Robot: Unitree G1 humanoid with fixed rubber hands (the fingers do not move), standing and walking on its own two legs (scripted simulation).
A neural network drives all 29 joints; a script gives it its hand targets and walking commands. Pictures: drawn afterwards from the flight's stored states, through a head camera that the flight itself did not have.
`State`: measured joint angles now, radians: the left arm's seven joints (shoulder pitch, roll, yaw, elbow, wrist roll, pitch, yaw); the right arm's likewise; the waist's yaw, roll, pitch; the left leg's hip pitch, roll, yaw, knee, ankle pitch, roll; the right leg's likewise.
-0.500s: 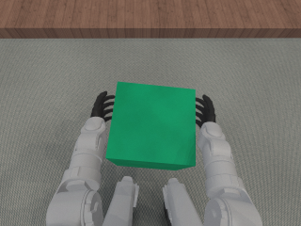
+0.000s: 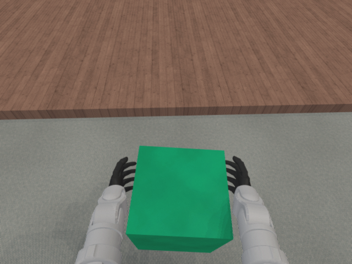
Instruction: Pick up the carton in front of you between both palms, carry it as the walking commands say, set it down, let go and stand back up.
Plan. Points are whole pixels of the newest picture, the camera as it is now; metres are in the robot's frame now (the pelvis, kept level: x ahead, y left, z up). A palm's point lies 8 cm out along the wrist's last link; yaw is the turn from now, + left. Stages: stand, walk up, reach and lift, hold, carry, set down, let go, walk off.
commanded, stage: reach and lift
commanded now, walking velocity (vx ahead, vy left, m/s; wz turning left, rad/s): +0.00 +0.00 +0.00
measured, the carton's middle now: (177, 203) +0.30 +0.00 -0.10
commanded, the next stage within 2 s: hold in 1.22 s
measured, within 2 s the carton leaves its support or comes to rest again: neither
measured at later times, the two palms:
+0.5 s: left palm (111, 185) +0.28 +0.15 +0.05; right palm (253, 181) +0.29 -0.15 +0.06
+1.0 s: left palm (110, 178) +0.29 +0.15 +0.06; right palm (254, 175) +0.30 -0.15 +0.07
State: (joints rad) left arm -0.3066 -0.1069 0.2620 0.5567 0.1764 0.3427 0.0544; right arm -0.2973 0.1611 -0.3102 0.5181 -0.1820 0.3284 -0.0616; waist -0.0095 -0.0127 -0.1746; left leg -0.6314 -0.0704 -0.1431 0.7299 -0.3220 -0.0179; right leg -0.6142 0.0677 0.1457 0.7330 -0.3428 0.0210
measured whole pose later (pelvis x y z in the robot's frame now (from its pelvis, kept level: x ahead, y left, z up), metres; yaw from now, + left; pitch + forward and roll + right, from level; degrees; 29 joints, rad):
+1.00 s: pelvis +0.00 +0.00 +0.03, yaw -1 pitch -4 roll +0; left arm -0.27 -0.15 0.24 0.33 0.29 0.68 0.02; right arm -0.29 0.16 -0.26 0.35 -0.29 0.64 0.00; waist 0.00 -0.01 -0.02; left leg -0.11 -0.04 -0.13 0.38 -0.20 -0.01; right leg -0.10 0.04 0.15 0.39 -0.21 0.01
